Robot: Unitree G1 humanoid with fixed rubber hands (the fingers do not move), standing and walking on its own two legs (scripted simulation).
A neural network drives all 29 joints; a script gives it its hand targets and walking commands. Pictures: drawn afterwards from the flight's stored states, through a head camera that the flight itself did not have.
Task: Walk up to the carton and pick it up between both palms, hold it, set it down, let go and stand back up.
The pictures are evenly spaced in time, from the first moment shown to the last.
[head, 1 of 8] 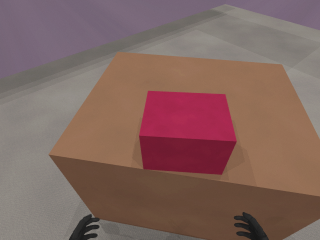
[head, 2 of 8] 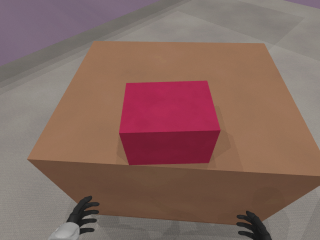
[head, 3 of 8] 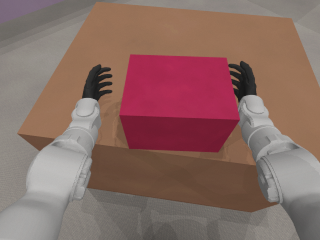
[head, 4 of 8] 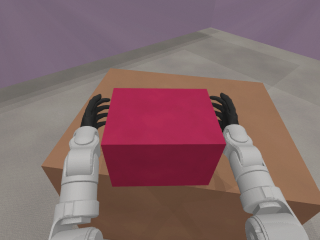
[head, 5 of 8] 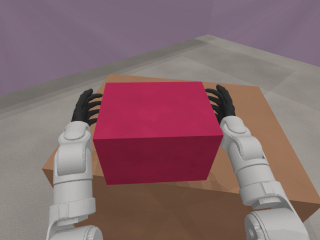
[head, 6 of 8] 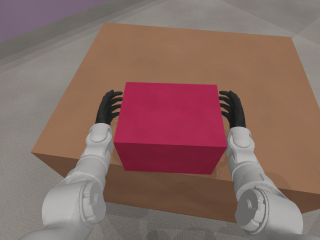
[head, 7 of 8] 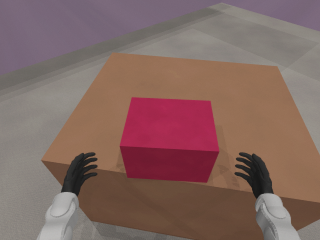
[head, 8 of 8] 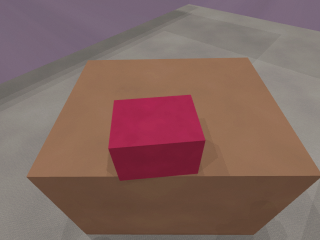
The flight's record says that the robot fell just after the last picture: no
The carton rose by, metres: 0.17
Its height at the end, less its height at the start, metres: +0.00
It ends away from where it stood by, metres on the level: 0.03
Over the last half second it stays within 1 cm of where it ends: yes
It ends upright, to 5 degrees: yes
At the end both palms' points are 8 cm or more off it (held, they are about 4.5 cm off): yes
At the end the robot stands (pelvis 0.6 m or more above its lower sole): yes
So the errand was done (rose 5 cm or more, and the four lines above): yes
